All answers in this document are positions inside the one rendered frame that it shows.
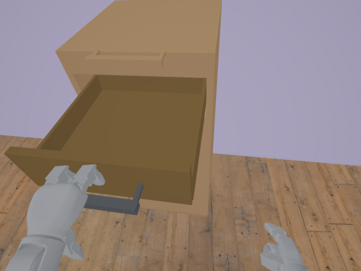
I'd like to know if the cabinet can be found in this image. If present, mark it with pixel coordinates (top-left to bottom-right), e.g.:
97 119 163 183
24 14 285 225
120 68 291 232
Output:
55 0 222 217

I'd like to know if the robot right hand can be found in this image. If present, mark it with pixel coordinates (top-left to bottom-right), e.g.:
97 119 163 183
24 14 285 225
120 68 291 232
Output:
260 222 303 271

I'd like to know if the handle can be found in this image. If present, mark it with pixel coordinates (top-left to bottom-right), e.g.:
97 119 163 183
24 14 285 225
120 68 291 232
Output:
84 183 144 215
84 55 164 68

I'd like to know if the drawer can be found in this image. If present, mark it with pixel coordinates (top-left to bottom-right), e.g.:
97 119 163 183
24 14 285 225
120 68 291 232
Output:
4 75 206 205

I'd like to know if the robot left hand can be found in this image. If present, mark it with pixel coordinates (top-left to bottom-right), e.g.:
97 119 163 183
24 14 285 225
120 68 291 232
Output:
27 164 105 260

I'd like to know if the robot left forearm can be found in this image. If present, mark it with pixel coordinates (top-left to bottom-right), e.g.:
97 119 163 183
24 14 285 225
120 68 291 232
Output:
5 234 65 271

